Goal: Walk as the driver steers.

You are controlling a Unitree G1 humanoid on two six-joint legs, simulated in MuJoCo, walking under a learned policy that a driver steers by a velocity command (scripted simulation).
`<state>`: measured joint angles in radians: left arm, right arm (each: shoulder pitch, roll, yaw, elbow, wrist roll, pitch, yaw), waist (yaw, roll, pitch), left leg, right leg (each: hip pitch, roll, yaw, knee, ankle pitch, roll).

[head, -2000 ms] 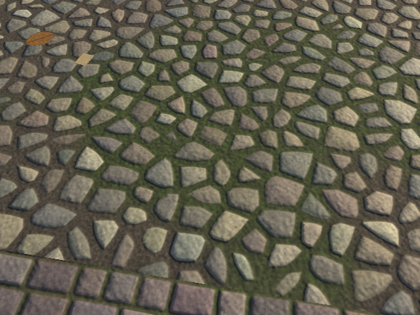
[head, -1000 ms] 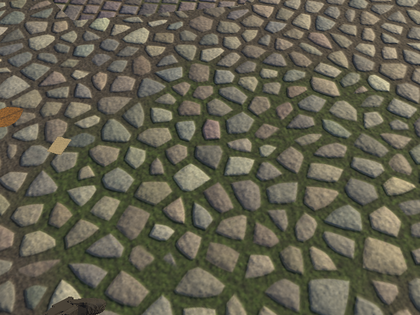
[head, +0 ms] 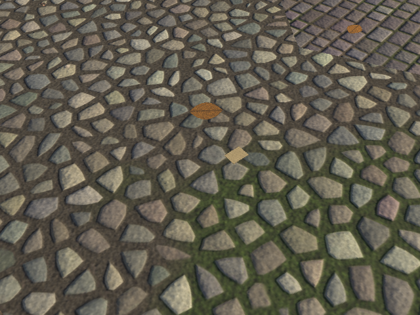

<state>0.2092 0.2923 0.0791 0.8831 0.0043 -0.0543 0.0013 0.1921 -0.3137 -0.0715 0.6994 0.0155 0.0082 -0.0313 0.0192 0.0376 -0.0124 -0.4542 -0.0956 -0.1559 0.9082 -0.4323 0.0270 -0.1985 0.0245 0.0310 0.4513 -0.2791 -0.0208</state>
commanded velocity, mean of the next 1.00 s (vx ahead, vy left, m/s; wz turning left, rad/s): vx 0.45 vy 0.00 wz -0.04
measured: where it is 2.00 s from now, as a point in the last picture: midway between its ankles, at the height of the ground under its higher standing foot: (223, 259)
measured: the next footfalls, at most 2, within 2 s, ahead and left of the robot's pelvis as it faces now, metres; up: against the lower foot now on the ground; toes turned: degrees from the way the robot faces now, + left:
left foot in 0.32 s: +0.24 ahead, +0.18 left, +0.00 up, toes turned +4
right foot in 0.86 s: +0.58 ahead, -0.04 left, +0.00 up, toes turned -5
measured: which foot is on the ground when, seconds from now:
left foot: up 0.00-0.30, down 0.32-0.88, up 0.90-1.00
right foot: down 0.00-0.34, up 0.36-0.84, down 0.86-1.00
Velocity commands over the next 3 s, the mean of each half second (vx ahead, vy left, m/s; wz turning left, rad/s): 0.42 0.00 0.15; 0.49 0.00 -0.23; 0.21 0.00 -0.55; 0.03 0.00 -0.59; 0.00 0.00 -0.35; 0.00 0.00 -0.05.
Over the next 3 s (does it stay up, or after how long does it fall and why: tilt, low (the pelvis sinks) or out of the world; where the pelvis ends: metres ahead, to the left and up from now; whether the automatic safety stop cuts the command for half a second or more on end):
stays up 0.66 0.01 0.00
